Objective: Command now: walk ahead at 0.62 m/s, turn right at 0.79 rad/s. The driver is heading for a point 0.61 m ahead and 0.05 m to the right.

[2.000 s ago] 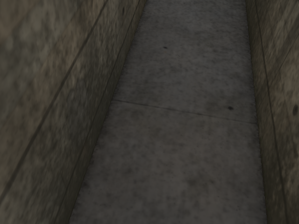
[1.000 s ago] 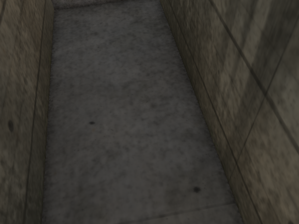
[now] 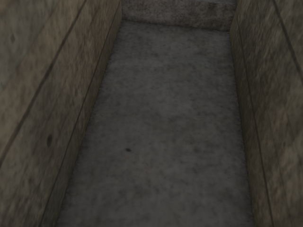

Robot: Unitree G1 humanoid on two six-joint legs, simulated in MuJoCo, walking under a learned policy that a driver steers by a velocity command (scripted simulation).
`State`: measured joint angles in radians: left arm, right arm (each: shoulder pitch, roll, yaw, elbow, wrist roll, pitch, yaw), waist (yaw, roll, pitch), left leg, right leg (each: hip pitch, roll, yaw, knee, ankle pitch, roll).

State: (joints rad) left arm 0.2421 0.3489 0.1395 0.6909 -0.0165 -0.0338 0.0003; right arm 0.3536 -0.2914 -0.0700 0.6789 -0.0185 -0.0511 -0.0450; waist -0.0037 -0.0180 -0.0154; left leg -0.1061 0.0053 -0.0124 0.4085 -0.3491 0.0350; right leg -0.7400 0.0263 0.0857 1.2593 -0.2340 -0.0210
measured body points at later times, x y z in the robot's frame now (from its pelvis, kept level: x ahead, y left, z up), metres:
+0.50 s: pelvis +0.32 -0.10 +0.00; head +0.32 -0.14 +0.45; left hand +0.47 +0.14 -0.10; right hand +0.27 -0.35 -0.16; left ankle +0.40 +0.07 -0.64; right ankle +0.25 -0.15 -0.74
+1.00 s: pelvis +0.72 -0.14 -0.01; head +0.77 -0.17 +0.44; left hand +0.88 +0.12 -0.11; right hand +0.77 -0.42 -0.15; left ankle +0.79 -0.08 -0.74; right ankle +0.73 -0.31 -0.66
